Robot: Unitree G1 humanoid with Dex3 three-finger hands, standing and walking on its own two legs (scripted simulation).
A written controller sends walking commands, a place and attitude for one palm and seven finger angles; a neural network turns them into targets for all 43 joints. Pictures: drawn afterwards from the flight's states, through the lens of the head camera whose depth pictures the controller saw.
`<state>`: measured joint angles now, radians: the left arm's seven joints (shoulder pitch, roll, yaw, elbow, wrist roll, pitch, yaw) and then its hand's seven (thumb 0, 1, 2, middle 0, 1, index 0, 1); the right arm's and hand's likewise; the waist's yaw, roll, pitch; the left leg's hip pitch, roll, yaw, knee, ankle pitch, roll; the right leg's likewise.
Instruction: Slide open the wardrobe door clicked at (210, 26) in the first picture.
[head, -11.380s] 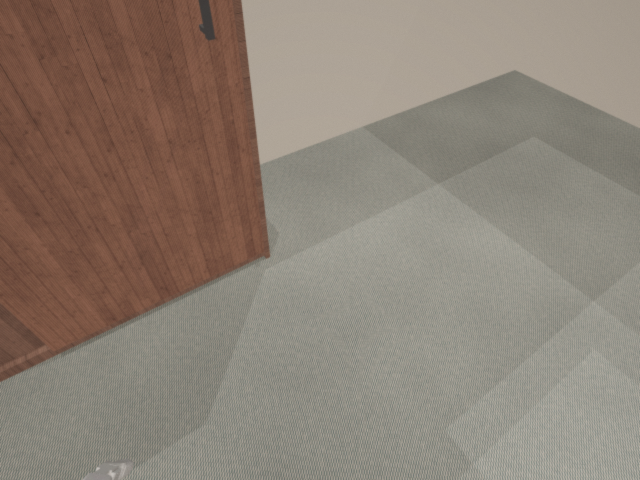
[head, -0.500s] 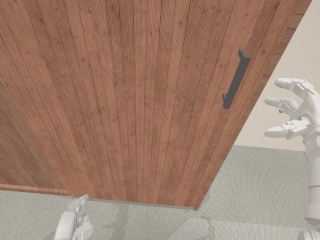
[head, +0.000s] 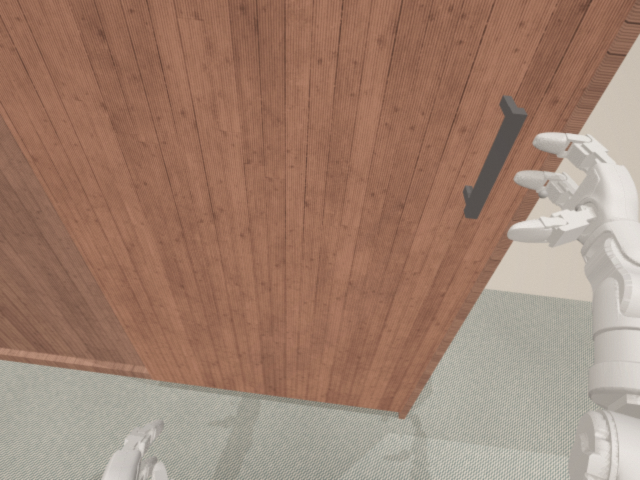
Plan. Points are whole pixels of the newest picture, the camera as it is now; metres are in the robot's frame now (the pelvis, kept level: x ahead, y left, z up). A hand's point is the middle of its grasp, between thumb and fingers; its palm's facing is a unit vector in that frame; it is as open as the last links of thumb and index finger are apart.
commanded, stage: move the hooked fingers beside the handle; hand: right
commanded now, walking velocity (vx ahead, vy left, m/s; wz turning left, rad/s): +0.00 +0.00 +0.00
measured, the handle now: (488, 160) +0.47 -0.16 +0.20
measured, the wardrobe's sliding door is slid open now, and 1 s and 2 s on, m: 0.00 0.00 0.00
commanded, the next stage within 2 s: feel for the door with the fingertips in 0.88 s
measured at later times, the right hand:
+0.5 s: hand (545, 196) +0.40 -0.21 +0.21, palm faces +0.06 +1.00 -0.01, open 14.0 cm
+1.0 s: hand (544, 192) +0.41 -0.21 +0.21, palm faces +0.06 +1.00 -0.01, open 14.0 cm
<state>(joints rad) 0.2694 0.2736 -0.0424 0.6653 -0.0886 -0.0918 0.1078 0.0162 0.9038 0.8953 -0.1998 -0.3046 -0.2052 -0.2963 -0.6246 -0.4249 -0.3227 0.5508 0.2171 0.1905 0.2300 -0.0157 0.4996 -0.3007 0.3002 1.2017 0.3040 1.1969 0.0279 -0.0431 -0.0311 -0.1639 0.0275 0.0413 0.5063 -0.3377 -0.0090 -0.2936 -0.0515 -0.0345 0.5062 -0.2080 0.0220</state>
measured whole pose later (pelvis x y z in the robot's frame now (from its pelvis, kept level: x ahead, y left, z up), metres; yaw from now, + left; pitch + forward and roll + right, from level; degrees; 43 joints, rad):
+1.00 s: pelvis +0.00 +0.00 +0.00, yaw +0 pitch +0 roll +0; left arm 0.29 0.27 -0.04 0.65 -0.09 -0.05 0.10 0.02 0.90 0.90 -0.20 -0.30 -0.21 -0.30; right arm -0.64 -0.42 -0.32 0.58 0.21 0.17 0.22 -0.02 0.50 -0.30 0.30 1.20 0.30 1.20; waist 0.03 -0.04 -0.04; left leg -0.16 0.02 0.03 0.49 -0.32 -0.01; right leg -0.29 -0.06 -0.04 0.50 -0.20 0.02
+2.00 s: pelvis -0.01 +0.00 +0.00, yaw -1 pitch +1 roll +1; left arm 0.30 0.27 -0.03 0.70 -0.08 -0.05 0.10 0.01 0.90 0.90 -0.20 -0.30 -0.20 -0.30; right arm -0.81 -0.37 -0.25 0.75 0.18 0.14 0.15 -0.02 0.50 -0.30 0.37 1.26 0.36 1.26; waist 0.02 -0.03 -0.04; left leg -0.20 0.02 0.06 0.50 -0.32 -0.01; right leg -0.35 -0.05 -0.01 0.52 -0.20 0.02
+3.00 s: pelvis +0.00 +0.00 +0.00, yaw +0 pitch +0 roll +0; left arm 0.25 0.24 -0.04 0.65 -0.06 0.00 0.08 0.01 0.90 0.90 -0.20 -0.30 -0.21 -0.30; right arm -0.65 -0.26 -0.22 0.45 0.17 0.25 0.05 -0.02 0.50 -0.30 0.30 1.20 0.30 1.20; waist 0.01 -0.04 -0.04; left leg -0.14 0.02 0.03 0.47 -0.32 0.00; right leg -0.27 -0.06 -0.04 0.48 -0.20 0.03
